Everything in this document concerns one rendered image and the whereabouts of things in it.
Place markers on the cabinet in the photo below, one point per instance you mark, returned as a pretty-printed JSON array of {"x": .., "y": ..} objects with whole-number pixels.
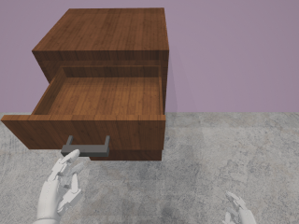
[{"x": 107, "y": 37}]

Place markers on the right robot hand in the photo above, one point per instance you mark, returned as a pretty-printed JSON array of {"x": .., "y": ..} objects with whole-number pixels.
[{"x": 244, "y": 215}]

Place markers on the handle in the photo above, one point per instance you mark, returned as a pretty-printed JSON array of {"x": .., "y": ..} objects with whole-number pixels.
[{"x": 86, "y": 150}]

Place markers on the left robot hand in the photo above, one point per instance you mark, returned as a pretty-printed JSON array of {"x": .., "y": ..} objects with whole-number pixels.
[{"x": 53, "y": 200}]

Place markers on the drawer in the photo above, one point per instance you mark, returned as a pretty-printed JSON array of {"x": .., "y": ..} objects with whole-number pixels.
[{"x": 91, "y": 102}]

